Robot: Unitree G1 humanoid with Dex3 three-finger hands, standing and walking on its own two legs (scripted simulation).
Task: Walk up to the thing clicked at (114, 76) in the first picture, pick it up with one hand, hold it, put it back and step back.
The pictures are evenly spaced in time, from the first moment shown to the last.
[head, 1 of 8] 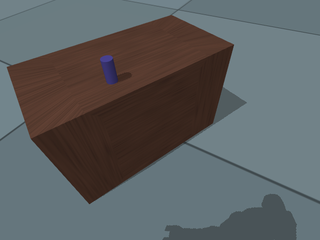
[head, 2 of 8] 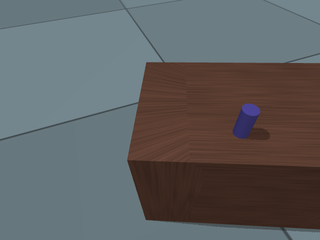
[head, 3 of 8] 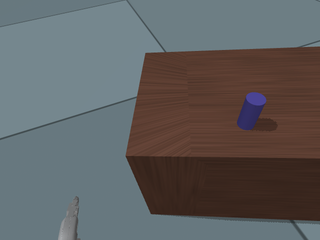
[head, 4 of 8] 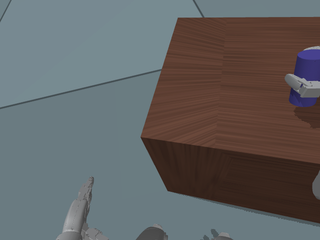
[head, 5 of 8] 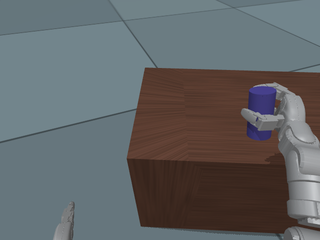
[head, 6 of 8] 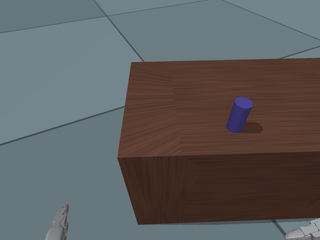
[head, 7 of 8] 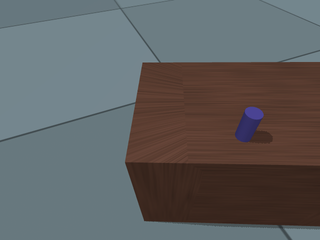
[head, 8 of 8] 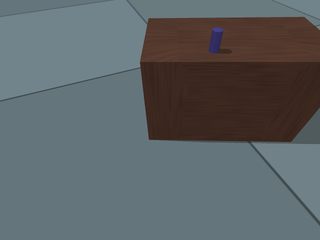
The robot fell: no
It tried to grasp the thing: yes
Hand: right
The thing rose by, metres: 0.22
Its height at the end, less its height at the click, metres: +0.00
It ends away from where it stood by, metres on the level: 0.02
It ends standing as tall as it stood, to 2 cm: yes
